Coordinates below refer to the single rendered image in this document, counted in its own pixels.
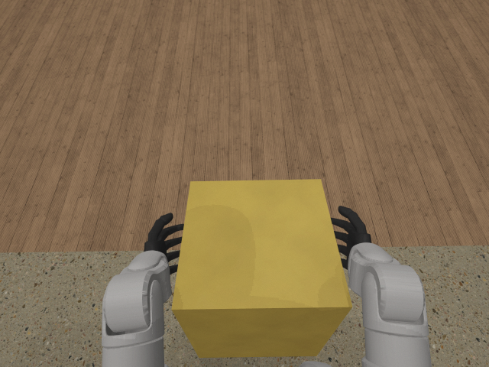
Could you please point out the right robot forearm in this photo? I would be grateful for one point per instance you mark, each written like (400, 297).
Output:
(393, 308)

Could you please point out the left robot forearm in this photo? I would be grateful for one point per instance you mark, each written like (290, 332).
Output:
(133, 313)

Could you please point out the right robot hand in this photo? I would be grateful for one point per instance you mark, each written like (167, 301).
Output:
(356, 230)

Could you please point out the left robot hand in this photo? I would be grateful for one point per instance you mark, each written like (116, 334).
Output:
(158, 234)

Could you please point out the carton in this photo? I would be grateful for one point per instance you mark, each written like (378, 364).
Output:
(259, 272)

